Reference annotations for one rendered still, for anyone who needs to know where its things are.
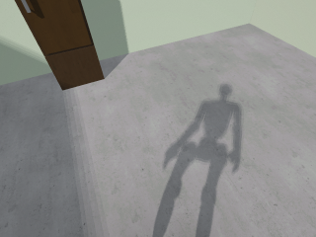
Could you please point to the handle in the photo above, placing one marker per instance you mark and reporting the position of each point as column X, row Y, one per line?
column 26, row 6

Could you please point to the cupboard door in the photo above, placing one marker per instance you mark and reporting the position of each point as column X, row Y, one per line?
column 58, row 24

